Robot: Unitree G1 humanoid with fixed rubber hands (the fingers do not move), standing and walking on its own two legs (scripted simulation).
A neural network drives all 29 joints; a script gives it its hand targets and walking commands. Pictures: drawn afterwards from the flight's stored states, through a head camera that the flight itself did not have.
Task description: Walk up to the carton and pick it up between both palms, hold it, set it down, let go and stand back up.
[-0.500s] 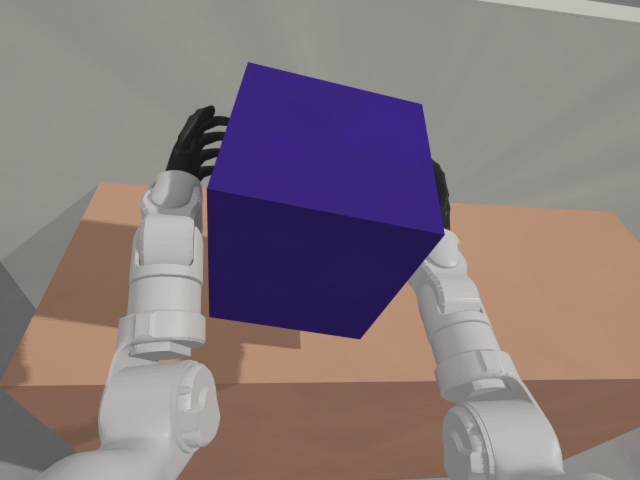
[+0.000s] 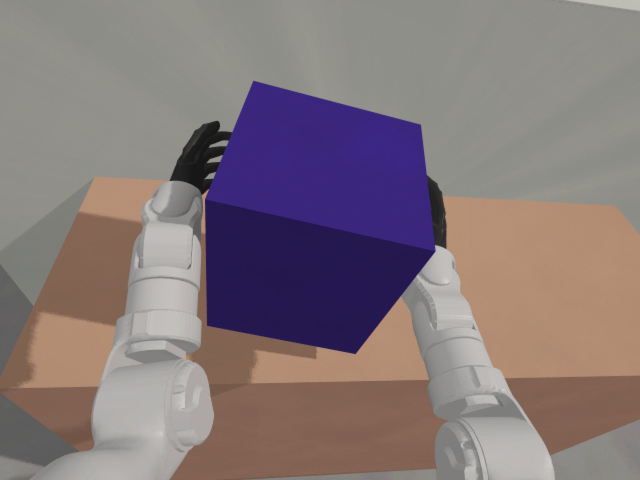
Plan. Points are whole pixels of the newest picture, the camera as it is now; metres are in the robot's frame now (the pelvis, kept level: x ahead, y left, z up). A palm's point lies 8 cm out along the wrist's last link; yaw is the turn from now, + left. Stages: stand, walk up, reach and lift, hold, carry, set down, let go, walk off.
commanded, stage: set down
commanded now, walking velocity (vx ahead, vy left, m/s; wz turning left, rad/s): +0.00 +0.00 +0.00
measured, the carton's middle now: (309, 229) +0.39 -0.04 +0.11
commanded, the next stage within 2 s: none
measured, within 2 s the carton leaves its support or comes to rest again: neither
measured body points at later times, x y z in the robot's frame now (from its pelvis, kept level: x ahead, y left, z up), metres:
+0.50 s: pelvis +0.00 +0.00 +0.00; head +0.03 +0.05 +0.45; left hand +0.46 +0.10 +0.12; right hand +0.36 -0.19 +0.10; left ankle +0.02 +0.09 -0.75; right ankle -0.01 -0.14 -0.75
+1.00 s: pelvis -0.01 +0.00 +0.00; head +0.03 +0.05 +0.45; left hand +0.45 +0.10 +0.10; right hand +0.35 -0.19 +0.08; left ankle +0.02 +0.09 -0.75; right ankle -0.01 -0.14 -0.75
